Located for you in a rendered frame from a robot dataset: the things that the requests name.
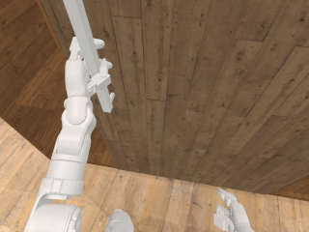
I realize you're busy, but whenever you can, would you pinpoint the handle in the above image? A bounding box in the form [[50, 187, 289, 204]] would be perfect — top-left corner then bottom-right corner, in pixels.
[[63, 0, 115, 113]]

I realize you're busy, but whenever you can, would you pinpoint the wardrobe door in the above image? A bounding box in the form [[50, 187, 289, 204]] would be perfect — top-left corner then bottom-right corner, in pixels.
[[41, 0, 309, 195], [278, 174, 309, 195]]

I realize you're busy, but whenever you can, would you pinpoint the left robot forearm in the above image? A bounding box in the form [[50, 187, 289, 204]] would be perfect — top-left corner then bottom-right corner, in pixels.
[[23, 96, 97, 232]]

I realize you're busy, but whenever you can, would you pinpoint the robot right hand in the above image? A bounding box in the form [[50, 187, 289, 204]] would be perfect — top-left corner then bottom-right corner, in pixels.
[[213, 188, 250, 232]]

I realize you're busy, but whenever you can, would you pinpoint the robot left thigh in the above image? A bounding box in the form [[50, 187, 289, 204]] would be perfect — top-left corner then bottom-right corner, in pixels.
[[104, 211, 134, 232]]

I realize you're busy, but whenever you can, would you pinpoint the robot left upper arm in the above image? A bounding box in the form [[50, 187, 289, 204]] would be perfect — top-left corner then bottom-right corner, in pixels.
[[26, 203, 82, 232]]

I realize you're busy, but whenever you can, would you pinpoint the robot left hand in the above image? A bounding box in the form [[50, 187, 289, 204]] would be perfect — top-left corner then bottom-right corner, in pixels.
[[65, 37, 113, 99]]

